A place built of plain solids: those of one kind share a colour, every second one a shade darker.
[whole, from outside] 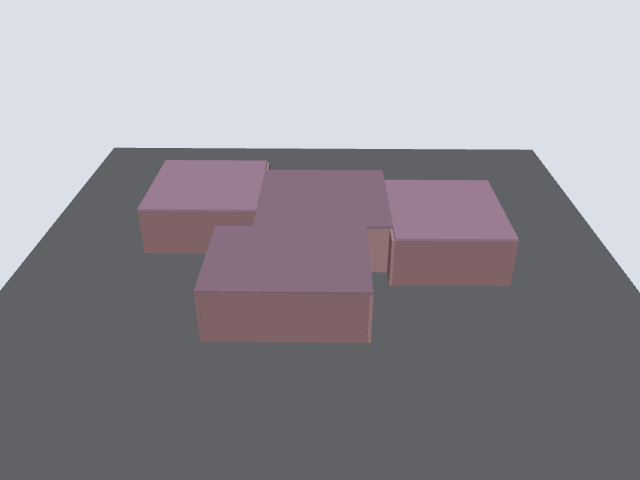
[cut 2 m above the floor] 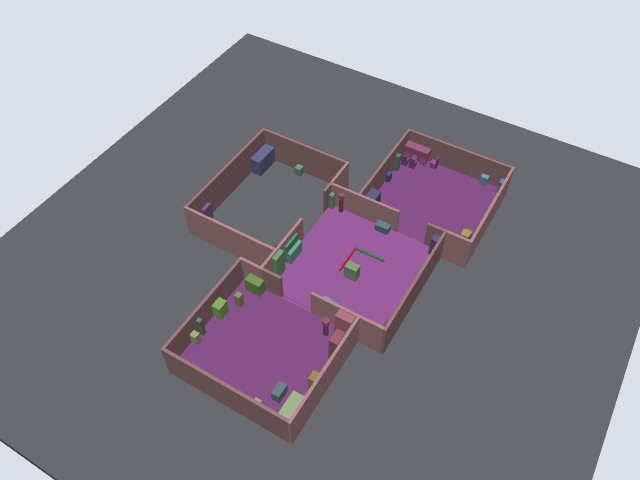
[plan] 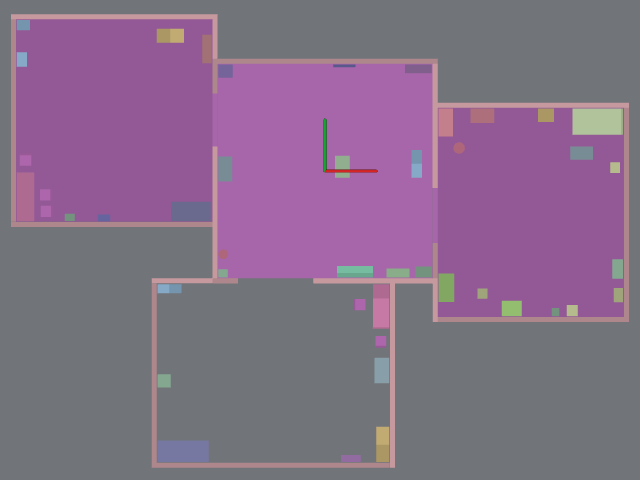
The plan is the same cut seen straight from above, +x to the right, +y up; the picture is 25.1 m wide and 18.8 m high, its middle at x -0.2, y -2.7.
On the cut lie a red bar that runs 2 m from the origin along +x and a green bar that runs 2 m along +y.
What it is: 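One storey of an old house, long lived in; a hub and three side rooms behind broad openings; a side room's floor lies below the hub's by a bare drop, by one riser or not at all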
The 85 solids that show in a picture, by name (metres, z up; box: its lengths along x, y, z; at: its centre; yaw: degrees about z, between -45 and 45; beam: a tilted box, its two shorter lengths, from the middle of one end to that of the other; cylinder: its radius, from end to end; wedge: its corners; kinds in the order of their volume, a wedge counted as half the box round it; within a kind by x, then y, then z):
{
 "floor_1": {"box": [7.7, 7.94, 0.57], "at": [-8.26, 1.98, 0.24]},
 "floor_2": {"box": [0.2, 2.08, 0.57], "at": [-4.31, 2.0, 0.24]},
 "floor_3": {"box": [8.42, 8.4, 0.74], "at": [0.0, 0.0, 0.32]},
 "floor_4": {"box": [0.2, 2.15, 0.74], "at": [4.31, -1.74, 0.32]},
 "floor_5": {"box": [7.29, 8.19, 0.74], "at": [8.05, -1.62, 0.32]},
 "wall_1": {"box": [0.2, 7.94, 3.32], "at": [-12.21, 1.98, 1.61]},
 "wall_2": {"box": [7.9, 0.2, 3.32], "at": [-8.36, -2.09, 1.61]},
 "wall_3": {"box": [7.9, 0.2, 3.32], "at": [-8.36, 6.05, 1.61]},
 "wall_4": {"box": [0.2, 7.22, 3.32], "at": [-6.7, -8.01, 1.61]},
 "wall_5": {"box": [2.39, 0.2, 3.32], "at": [-5.6, -4.3, 1.61]},
 "wall_6": {"box": [0.2, 5.16, 3.32], "at": [-4.31, -1.62, 1.61]},
 "wall_7": {"box": [0.2, 1.16, 3.32], "at": [-4.31, 3.62, 1.61]},
 "wall_8": {"box": [0.2, 1.75, 3.32], "at": [-4.31, 5.27, 1.61]},
 "wall_9": {"box": [1.0, 0.2, 3.32], "at": [-3.91, -4.3, 1.61]},
 "wall_10": {"box": [9.13, 0.2, 3.32], "at": [-2.03, -11.52, 1.61]},
 "wall_11": {"box": [8.82, 0.2, 3.32], "at": [0.0, 4.3, 1.61]},
 "wall_12": {"box": [4.88, 0.2, 3.32], "at": [1.97, -4.3, 1.61]},
 "wall_13": {"box": [0.2, 7.22, 3.32], "at": [2.64, -8.01, 1.61]},
 "wall_14": {"box": [0.2, 1.51, 3.32], "at": [4.31, -5.16, 1.61]},
 "wall_15": {"box": [0.2, 1.38, 3.32], "at": [4.31, -3.51, 1.61]},
 "wall_16": {"box": [0.2, 4.87, 3.32], "at": [4.31, 1.77, 1.61]},
 "wall_17": {"box": [7.49, 0.2, 3.32], "at": [8.15, -5.81, 1.61]},
 "wall_18": {"box": [7.49, 0.2, 3.32], "at": [8.15, 2.58, 1.61]},
 "wall_19": {"box": [0.2, 8.19, 3.32], "at": [11.8, -1.62, 1.61]},
 "roof_1": {"box": [7.9, 8.34, 0.16], "at": [-8.36, 1.98, 3.35]},
 "roof_2": {"box": [9.53, 7.22, 0.16], "at": [-2.03, -8.01, 3.35]},
 "roof_3": {"box": [8.82, 8.8, 0.16], "at": [0.0, 0.0, 3.35]},
 "roof_4": {"box": [7.49, 8.59, 0.16], "at": [8.15, -1.62, 3.35]},
 "workbench_1": {"box": [2.01, 0.85, 1.45], "at": [-5.56, -10.97, 0.67]},
 "workbench_2": {"box": [1.56, 0.77, 1.42], "at": [-5.26, -1.58, 1.23]},
 "wardrobe_1": {"box": [0.58, 1.1, 2.03], "at": [4.73, 1.9, 1.7]},
 "wardrobe_2": {"box": [0.93, 0.57, 2.24], "at": [6.16, 2.17, 1.81]},
 "carton_stack_1": {"box": [1.07, 0.56, 0.64], "at": [-6.06, 5.3, 0.84]},
 "carton_stack_2": {"box": [0.54, 0.56, 0.4], "at": [-5.8, 5.3, 1.36]},
 "carton_stack_3": {"box": [0.5, 0.67, 1.27], "at": [2.26, -11.06, 0.59]},
 "carton_stack_4": {"box": [0.5, 0.71, 1.1], "at": [2.26, -10.37, 0.5]},
 "carton_stack_5": {"box": [0.62, 0.54, 1.38], "at": [8.65, 2.18, 1.38]},
 "desk_1": {"box": [0.69, 1.91, 0.55], "at": [-11.73, -1.01, 1.51]},
 "desk_2": {"box": [0.69, 0.46, 0.71], "at": [-11.73, -0.36, 0.88]},
 "desk_3": {"box": [0.64, 1.13, 0.53], "at": [2.19, -5.55, 0.95]},
 "desk_4": {"box": [0.64, 0.56, 0.57], "at": [2.19, -4.71, 0.23]},
 "bed_1": {"box": [1.91, 1.03, 0.7], "at": [10.64, 1.94, 1.04]},
 "bed_2": {"box": [0.07, 1.03, 1.12], "at": [11.64, 1.94, 1.25]},
 "chest_drawers_1": {"box": [0.62, 1.12, 1.07], "at": [4.75, -4.57, 1.23]},
 "chest_drawers_2": {"box": [0.78, 0.6, 1.12], "at": [7.31, -5.38, 1.25]},
 "tall_odds_1": {"box": [0.4, 0.29, 1.45], "at": [-10.0, -1.82, 1.25]},
 "tall_odds_2": {"box": [0.53, 0.52, 0.73], "at": [-6.3, -8.22, 0.32]},
 "tall_odds_3": {"box": [0.37, 0.33, 1.3], "at": [-4.0, -4.01, 1.34]},
 "tall_odds_4": {"box": [0.64, 0.43, 0.66], "at": [3.86, -3.96, 1.02]},
 "tall_odds_5": {"box": [0.29, 0.32, 1.45], "at": [9.03, -5.53, 1.42]},
 "tall_odds_6": {"box": [0.42, 0.77, 0.76], "at": [11.46, -3.83, 1.07]},
 "trunk_1": {"box": [0.54, 0.97, 0.55], "at": [-3.91, 0.08, 0.97]},
 "trunk_2": {"box": [0.58, 1.0, 0.71], "at": [2.22, -7.81, 0.3]},
 "trunk_3": {"box": [0.89, 0.53, 0.74], "at": [10.05, 0.7, 1.06]},
 "crate_stack_1": {"box": [0.41, 0.56, 0.79], "at": [-11.88, 4.37, 0.92]},
 "crate_stack_2": {"box": [0.53, 0.41, 0.99], "at": [-11.82, 5.71, 1.02]},
 "crate_stack_3": {"box": [0.47, 0.36, 0.28], "at": [-6.33, -4.61, 0.74]},
 "crate_stack_4": {"box": [0.94, 0.36, 0.65], "at": [-6.1, -4.61, 0.28]},
 "crate_stack_5": {"box": [0.42, 0.54, 0.048], "at": [3.59, 0.01, 1.51]},
 "crate_stack_6": {"box": [0.42, 1.08, 0.8], "at": [3.59, 0.28, 1.09]},
 "hall_bench_1": {"box": [1.41, 0.18, 1.58], "at": [1.17, -4.08, 1.48]},
 "hall_bench_2": {"box": [1.41, 0.27, 0.99], "at": [1.17, -3.85, 1.18]},
 "metal_shelving_1": {"box": [0.37, 1.12, 1.78], "at": [-4.62, 4.78, 1.41]},
 "bookcase_1": {"box": [0.78, 0.28, 1.45], "at": [1.01, -11.26, 0.68]},
 "bookcase_2": {"box": [1.05, 0.34, 1.07], "at": [3.66, 4.0, 1.23]},
 "side_table_1": {"box": [0.4, 0.4, 1.05], "at": [6.17, -4.8, 1.22]},
 "side_table_2": {"box": [0.42, 0.44, 0.87], "at": [9.68, -5.46, 1.13]},
 "side_table_3": {"box": [0.38, 0.42, 0.93], "at": [11.36, 0.14, 1.16]},
 "side_table_4": {"box": [0.37, 0.56, 0.85], "at": [11.49, -4.86, 1.12]},
 "coat_rack_1": {"box": [0.91, 0.36, 1.95], "at": [2.85, -3.99, 1.67]},
 "highchair_pram_1": {"box": [0.58, 0.87, 1.12], "at": [0.67, 0.17, 1.25]},
 "dining_chair_1": {"box": [0.46, 0.42, 0.46], "at": [-11.74, 0.41, 0.75]},
 "dining_chair_2": {"box": [0.4, 0.44, 0.51], "at": [-10.96, -0.93, 0.78]},
 "dining_chair_3": {"box": [0.4, 0.45, 0.46], "at": [-10.93, -1.58, 0.75]},
 "dining_chair_4": {"box": [0.08, 0.44, 0.91], "at": [-10.72, -0.93, 0.98]},
 "dining_chair_5": {"box": [0.08, 0.45, 0.91], "at": [-10.69, -1.58, 0.98]},
 "dining_chair_6": {"box": [0.41, 0.44, 0.51], "at": [1.38, -5.23, 0.21]},
 "dining_chair_7": {"box": [0.42, 0.39, 0.56], "at": [2.18, -6.65, 0.23]},
 "pet_corner_1": {"box": [0.57, 0.52, 1.47], "at": [-3.9, 3.91, 1.43]},
 "floor_lamp_round_1": {"cylinder": 0.15, "from": [-3.99, -3.26, 0.69], "to": [-3.99, -3.26, 2.03]},
 "floor_lamp_round_2": {"cylinder": 0.19, "from": [-3.99, -3.26, 2.03], "to": [-3.99, -3.26, 2.35]},
 "floor_lamp_round_3": {"cylinder": 0.16, "from": [5.25, 0.9, 0.69], "to": [5.25, 0.9, 1.81]},
 "floor_lamp_round_4": {"cylinder": 0.22, "from": [5.25, 0.9, 1.81], "to": [5.25, 0.9, 2.15]},
 "radiator_1": {"box": [0.5, 0.26, 0.67], "at": [-8.66, -1.83, 0.86]},
 "radiator_2": {"box": [0.88, 0.11, 0.61], "at": [0.75, 4.12, 0.99]}
}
